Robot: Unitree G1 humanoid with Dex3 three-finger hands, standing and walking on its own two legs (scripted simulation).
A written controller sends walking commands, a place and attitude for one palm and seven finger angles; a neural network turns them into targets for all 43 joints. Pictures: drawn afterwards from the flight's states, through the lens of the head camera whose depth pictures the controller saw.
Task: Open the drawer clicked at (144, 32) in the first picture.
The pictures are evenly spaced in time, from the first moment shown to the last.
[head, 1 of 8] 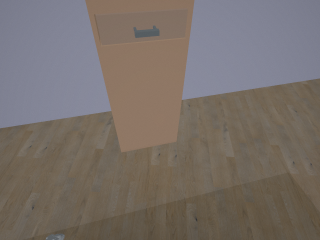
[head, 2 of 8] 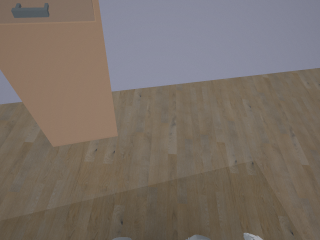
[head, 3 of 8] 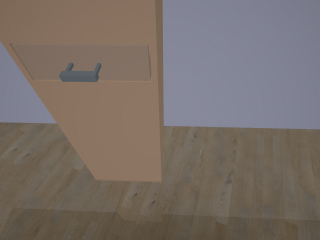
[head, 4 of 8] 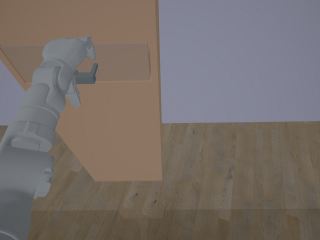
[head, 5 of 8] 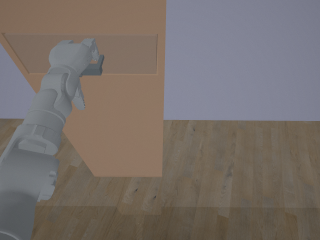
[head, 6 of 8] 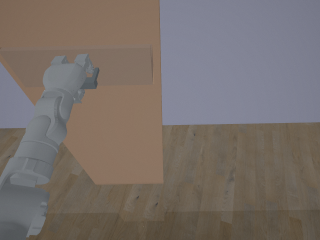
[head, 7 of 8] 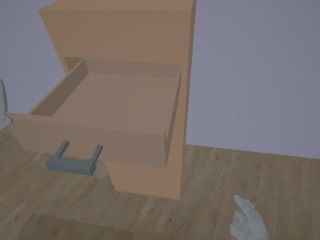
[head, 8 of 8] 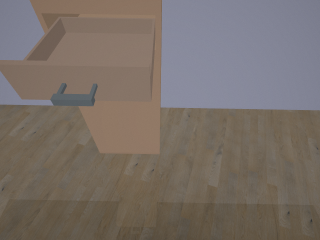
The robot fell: no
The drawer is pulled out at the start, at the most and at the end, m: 0.00 0.30 0.30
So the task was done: yes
